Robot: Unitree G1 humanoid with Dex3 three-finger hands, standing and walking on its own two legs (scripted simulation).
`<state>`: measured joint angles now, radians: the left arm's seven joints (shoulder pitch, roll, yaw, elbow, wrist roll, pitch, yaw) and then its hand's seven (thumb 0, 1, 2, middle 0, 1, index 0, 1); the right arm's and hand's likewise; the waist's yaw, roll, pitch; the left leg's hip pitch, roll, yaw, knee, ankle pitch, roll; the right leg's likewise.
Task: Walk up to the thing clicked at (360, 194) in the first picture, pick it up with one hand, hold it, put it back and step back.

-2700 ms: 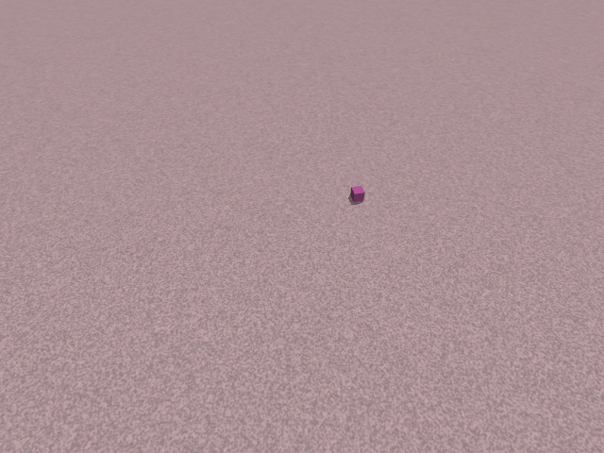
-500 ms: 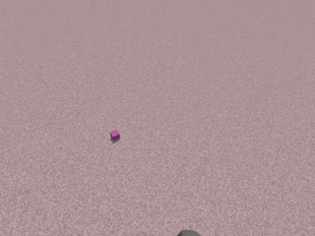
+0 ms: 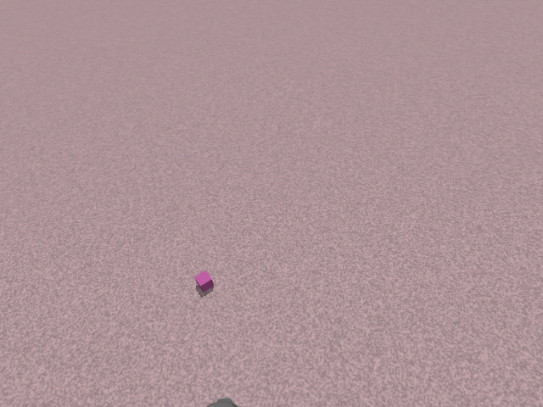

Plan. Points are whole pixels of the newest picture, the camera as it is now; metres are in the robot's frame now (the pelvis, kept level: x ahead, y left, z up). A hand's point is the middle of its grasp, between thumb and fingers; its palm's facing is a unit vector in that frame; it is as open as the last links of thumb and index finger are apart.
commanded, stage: walk up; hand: left
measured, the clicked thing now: (204, 281) +0.76 +0.33 -0.75
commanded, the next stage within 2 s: none
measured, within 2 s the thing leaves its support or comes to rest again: neither
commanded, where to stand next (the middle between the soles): +0.40 +0.04 m, yaw +1 degrees
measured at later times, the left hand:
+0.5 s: hand (102, 365) +0.25 +0.33 -0.14, palm faces -0.06 -0.93 -0.35, open 7.4 cm
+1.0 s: hand (118, 312) +0.35 +0.33 -0.14, palm faces +0.00 -0.91 -0.40, open 7.4 cm
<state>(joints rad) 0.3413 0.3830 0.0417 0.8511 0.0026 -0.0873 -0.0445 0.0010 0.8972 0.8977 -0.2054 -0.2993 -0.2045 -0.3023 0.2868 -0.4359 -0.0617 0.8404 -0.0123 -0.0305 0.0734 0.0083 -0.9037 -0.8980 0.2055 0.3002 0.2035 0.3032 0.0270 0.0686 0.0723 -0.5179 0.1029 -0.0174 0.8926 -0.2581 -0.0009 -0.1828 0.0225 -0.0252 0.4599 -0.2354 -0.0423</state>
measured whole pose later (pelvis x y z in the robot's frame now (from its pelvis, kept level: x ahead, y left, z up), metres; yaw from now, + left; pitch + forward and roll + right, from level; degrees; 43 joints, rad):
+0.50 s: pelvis +0.18 +0.06 +0.00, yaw +0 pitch -3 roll +0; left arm 0.27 0.43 0.05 0.88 0.00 -0.04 -0.06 0.00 0.90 0.90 -0.20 -0.30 -0.20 -0.30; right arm 0.36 -0.40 -0.04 0.82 -0.01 -0.08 0.05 0.01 -0.90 -0.90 0.21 0.30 0.21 0.30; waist -0.02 -0.04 0.09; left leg -0.13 0.02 0.10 0.47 -0.28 0.03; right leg -0.49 -0.08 0.00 0.78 -0.25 0.00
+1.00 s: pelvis +0.31 +0.05 -0.01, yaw +0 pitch -3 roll -1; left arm 0.30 0.40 0.04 0.87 0.01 -0.05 -0.02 0.00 0.90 0.90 -0.20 -0.30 -0.20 -0.30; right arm 0.28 -0.43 -0.06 0.90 -0.01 -0.03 0.04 0.01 -0.90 -0.90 0.20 0.30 0.20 0.30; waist 0.04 0.04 0.10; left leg -0.41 0.07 0.00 0.66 -0.20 -0.01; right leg -0.24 -0.03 -0.06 0.58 -0.29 0.00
